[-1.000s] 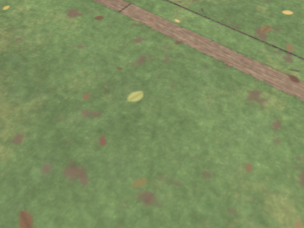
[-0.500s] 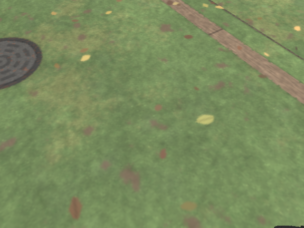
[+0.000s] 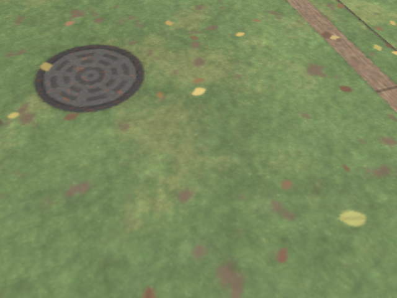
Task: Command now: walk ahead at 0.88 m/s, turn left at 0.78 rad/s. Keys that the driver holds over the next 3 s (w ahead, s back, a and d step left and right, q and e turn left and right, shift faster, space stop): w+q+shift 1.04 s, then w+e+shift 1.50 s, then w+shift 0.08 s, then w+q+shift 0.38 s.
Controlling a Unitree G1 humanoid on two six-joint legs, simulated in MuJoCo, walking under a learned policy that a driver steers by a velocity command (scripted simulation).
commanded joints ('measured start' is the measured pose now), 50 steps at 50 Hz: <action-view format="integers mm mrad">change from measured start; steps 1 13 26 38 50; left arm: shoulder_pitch -176 -537 -60 -140 -225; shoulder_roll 8 -8 56 133 90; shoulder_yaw -33 -37 24 34 -22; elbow -221 -292 -186 -66 -216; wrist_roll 7 4 10 0 -11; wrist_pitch -80 -91 -47 -60 -113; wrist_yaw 11 -36 -2 2 8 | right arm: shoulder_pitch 455 307 132 -137 155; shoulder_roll -300 -104 -93 -34 -174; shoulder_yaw -92 -29 -7 8 -69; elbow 35 83 36 -85 -18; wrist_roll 8 -6 12 -7 -31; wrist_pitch -19 -31 -5 20 -51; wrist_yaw -7 -60 -51 16 10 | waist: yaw -207 -127 60 -32 -46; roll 383 111 -20 68 -80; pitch -169 152 -87 217 5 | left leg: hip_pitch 859 174 -309 -200 485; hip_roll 250 26 49 116 136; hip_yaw -941 -396 -226 -42 -783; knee -483 -543 739 215 -447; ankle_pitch -580 154 -72 365 -141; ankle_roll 294 133 -34 -18 264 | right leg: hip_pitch -921 -543 266 -77 -658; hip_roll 197 173 -187 -57 88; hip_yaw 168 130 661 -80 298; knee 832 85 -274 -462 755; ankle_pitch -16 607 -40 560 131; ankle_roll -58 -9 -217 -152 -94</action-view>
